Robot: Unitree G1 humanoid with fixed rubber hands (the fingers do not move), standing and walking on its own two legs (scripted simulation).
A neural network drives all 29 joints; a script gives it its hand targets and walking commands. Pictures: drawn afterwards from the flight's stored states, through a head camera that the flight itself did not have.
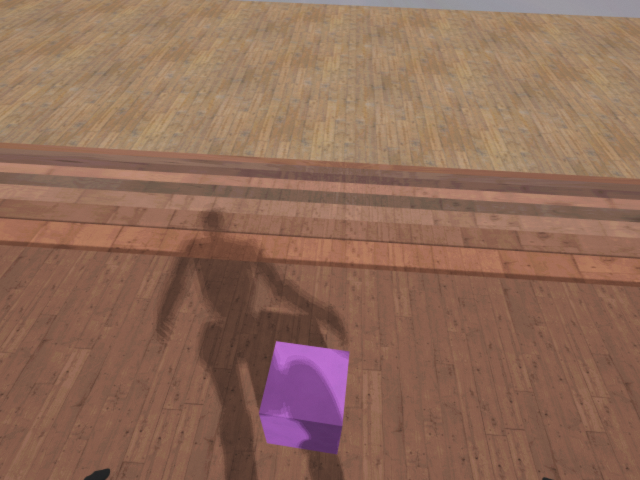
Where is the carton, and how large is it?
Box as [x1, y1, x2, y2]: [259, 341, 349, 453]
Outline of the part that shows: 276,341 259,410 259,415 266,441 269,443 336,453 342,424 349,351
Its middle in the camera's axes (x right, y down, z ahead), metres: -0.04 +0.46 +1.12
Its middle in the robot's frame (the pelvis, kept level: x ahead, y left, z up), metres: +0.48 +0.04 -0.66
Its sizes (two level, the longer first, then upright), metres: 0.210 0.200 0.250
